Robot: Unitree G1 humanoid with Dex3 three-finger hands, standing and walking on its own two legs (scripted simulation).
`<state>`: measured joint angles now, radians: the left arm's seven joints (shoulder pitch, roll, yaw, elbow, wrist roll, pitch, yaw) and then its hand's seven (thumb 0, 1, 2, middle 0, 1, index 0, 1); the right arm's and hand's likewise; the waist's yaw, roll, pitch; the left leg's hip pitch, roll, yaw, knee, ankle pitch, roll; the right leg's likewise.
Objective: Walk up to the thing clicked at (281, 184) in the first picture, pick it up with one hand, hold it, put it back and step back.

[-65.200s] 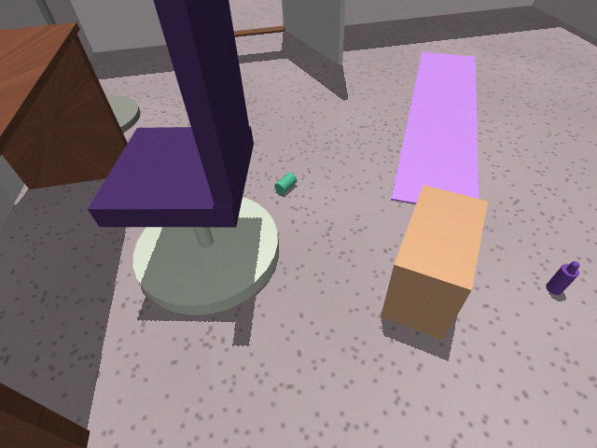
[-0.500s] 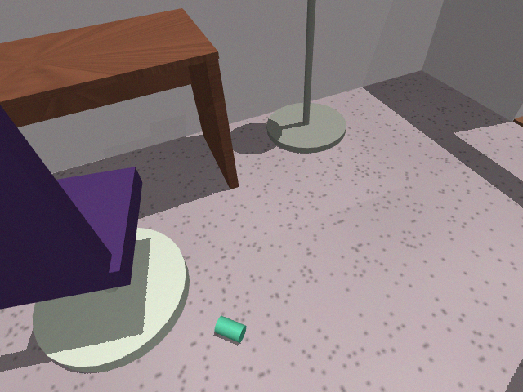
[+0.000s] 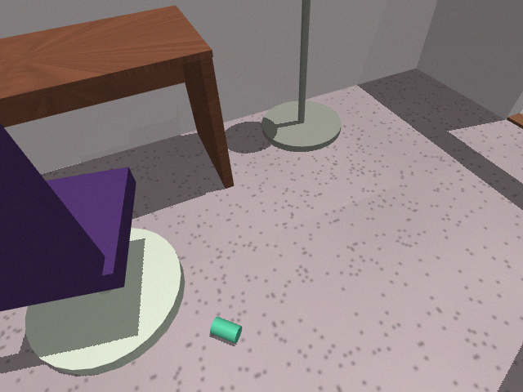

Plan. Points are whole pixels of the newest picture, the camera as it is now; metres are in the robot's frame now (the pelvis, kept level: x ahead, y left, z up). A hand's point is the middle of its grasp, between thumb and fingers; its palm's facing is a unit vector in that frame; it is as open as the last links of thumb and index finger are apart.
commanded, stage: stand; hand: left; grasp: from above
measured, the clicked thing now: (226, 329) +0.50 +0.22 -0.75
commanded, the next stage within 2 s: step back in 0.46 s
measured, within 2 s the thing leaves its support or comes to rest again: neither
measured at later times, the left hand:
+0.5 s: hand out of the picture +0.09 +0.25 -0.16, palm faces +0.00 -0.94 -0.34, open 7.4 cm
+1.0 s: hand out of the picture +0.07 +0.30 -0.17, palm faces -0.10 -0.93 -0.35, open 7.4 cm
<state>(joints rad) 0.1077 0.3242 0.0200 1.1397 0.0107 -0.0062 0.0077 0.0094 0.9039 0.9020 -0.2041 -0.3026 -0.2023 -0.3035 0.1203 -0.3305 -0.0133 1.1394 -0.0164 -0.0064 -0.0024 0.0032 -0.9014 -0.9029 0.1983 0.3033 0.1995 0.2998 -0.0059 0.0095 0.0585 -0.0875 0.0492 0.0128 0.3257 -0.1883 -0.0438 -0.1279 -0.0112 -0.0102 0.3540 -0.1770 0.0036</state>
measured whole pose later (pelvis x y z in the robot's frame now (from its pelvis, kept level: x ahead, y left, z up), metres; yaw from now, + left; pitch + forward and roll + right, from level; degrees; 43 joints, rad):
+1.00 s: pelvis -0.06 +0.05 +0.00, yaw -4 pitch +0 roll -2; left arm 0.09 0.40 0.06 0.88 0.00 0.06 0.03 0.01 0.91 0.90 -0.20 -0.30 -0.20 -0.30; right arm 0.15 -0.34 -0.05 0.92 -0.02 0.02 -0.02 0.00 -0.90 -0.90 0.20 0.30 0.20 0.30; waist -0.02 -0.05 0.19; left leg -0.27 0.01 0.04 0.55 -0.23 0.06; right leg -0.42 0.10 0.16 1.08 -0.45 0.00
